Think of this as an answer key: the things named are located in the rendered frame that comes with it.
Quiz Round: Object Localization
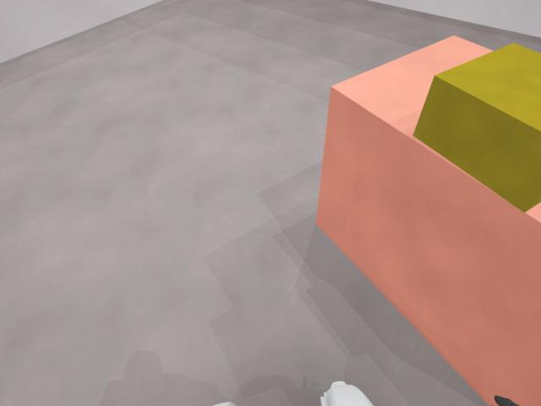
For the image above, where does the carton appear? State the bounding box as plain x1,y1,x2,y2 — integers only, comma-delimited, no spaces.
413,43,541,212

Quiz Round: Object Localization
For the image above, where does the pedestal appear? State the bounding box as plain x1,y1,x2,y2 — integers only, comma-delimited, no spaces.
316,36,541,406

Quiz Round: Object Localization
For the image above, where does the right robot thigh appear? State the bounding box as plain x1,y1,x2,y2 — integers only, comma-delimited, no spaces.
320,385,374,406

